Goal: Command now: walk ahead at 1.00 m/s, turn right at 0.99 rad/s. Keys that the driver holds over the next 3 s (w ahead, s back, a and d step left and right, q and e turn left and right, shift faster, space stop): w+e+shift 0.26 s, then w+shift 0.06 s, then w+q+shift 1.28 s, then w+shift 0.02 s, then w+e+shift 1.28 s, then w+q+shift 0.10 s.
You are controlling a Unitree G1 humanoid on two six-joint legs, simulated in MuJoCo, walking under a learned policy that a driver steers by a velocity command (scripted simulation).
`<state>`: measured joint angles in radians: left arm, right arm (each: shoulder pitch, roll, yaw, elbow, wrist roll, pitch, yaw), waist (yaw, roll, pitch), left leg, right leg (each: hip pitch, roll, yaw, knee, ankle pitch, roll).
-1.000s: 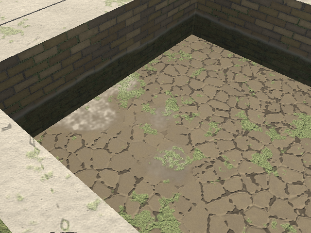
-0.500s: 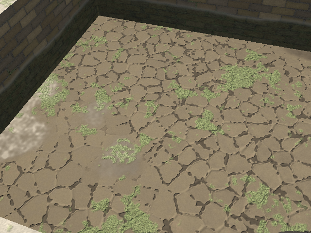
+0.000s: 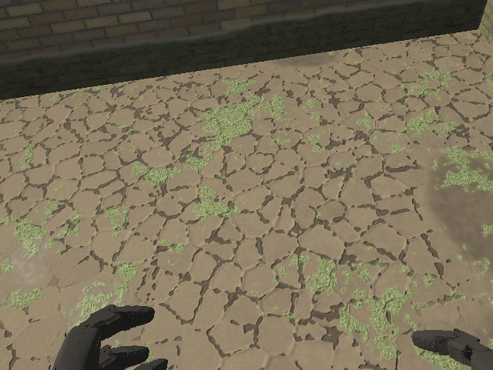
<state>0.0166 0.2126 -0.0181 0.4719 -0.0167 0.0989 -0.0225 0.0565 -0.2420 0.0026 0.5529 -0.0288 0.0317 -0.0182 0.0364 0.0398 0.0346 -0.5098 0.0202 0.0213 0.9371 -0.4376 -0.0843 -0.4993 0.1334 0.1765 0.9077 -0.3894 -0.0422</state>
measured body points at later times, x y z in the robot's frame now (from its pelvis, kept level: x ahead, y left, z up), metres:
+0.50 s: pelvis -0.03 -0.07 +0.01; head -0.03 -0.08 +0.46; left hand +0.26 +0.04 -0.03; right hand +0.05 -0.36 -0.07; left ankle +0.01 +0.09 -0.64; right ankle +0.00 -0.17 -0.70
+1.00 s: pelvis +0.00 -0.07 +0.00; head +0.02 -0.05 +0.45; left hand +0.18 +0.20 -0.08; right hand +0.21 -0.29 -0.06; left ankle +0.02 +0.02 -0.70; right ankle +0.02 -0.21 -0.64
